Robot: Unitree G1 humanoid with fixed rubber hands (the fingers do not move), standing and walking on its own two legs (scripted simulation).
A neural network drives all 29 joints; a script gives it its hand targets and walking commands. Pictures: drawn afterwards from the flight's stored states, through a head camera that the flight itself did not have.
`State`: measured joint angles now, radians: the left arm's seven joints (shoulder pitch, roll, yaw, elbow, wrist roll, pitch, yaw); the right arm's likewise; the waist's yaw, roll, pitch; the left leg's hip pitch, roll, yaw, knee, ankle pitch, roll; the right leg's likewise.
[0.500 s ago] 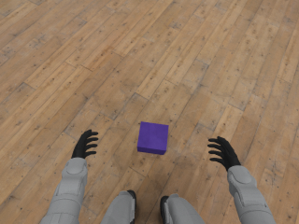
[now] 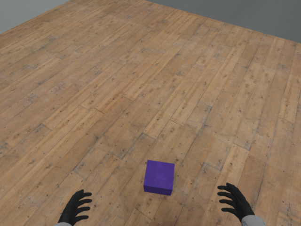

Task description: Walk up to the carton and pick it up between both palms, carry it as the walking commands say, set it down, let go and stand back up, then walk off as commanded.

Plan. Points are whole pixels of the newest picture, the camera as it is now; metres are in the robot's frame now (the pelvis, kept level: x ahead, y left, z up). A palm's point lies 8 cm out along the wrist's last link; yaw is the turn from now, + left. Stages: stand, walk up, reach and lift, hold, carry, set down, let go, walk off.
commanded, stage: let go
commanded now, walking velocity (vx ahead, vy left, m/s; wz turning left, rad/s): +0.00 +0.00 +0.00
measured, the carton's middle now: (159, 177) +0.44 -0.04 -0.70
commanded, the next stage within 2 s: stand in 0.30 s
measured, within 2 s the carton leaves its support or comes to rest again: neither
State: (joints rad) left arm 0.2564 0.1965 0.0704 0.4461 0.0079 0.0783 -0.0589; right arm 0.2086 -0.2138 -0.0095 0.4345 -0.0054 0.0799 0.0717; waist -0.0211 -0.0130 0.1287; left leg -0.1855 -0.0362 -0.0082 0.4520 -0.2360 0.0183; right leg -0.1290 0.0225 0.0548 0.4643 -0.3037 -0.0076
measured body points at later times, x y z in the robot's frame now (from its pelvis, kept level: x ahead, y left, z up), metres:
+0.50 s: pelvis +0.01 -0.01 -0.01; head -0.03 +0.00 +0.44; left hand +0.13 +0.27 -0.10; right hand +0.14 -0.28 -0.10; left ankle +0.00 +0.11 -0.74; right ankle -0.03 -0.11 -0.74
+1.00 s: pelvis -0.01 +0.00 +0.00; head -0.06 +0.01 +0.45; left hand +0.07 +0.28 -0.12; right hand +0.07 -0.28 -0.12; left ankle +0.00 +0.11 -0.74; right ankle -0.03 -0.11 -0.74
